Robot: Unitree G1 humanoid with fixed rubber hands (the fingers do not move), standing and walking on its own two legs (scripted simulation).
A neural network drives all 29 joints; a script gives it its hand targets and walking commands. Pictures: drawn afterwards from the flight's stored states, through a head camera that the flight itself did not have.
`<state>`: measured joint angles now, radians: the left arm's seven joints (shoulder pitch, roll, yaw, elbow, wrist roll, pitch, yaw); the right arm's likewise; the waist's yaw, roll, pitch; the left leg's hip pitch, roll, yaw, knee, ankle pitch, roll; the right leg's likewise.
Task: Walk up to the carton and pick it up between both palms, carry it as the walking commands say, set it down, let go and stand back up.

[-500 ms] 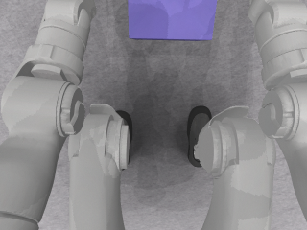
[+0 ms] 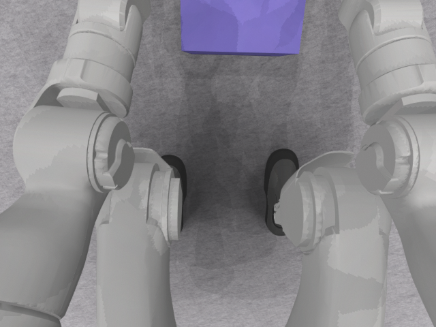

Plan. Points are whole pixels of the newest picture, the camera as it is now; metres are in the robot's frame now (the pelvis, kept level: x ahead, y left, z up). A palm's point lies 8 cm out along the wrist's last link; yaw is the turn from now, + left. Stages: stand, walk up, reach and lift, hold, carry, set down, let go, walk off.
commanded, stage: reach and lift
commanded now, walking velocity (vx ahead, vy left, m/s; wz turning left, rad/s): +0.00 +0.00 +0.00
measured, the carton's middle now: out of the picture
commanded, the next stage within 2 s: none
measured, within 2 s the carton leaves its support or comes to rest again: leaves its support in 0.96 s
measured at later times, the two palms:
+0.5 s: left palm out of the picture +0.56 +0.12 -0.20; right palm out of the picture +0.55 -0.16 -0.20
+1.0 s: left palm out of the picture +0.56 +0.11 -0.18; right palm out of the picture +0.54 -0.15 -0.19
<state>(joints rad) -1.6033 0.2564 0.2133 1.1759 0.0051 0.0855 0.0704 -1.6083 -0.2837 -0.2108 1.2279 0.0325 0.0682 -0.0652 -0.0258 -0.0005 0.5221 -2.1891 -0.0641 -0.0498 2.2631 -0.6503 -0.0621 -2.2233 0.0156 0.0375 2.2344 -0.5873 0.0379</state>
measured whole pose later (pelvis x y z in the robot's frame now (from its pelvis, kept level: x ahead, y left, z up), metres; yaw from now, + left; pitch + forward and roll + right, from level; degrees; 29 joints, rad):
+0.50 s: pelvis +0.01 +0.00 -0.01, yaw +0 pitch +32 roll +0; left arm -1.57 0.24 0.28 1.11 0.04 0.16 0.03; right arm -1.58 -0.29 -0.23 1.16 0.02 0.16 0.00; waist -0.03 0.02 0.52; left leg -2.18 -0.09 -0.05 2.29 -0.68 -0.06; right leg -2.20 0.03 0.05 2.27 -0.63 0.05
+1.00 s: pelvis +0.00 +0.00 +0.00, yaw +1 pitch +33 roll -1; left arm -1.53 0.22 0.21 1.06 -0.03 0.19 0.13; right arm -1.53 -0.27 -0.16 1.11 0.09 0.19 -0.10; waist -0.04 0.02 0.48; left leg -2.18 -0.10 -0.06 2.28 -0.67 -0.06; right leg -2.20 0.05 0.05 2.25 -0.62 0.07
